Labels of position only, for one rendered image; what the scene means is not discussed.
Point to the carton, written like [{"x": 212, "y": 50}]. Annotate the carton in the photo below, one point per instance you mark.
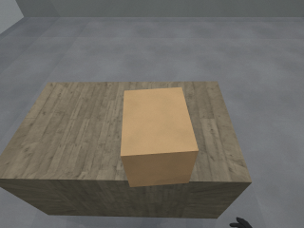
[{"x": 158, "y": 144}]

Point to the pedestal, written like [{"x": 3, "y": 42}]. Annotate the pedestal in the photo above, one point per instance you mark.
[{"x": 65, "y": 157}]

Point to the robot right hand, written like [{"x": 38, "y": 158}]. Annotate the robot right hand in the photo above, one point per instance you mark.
[{"x": 241, "y": 223}]

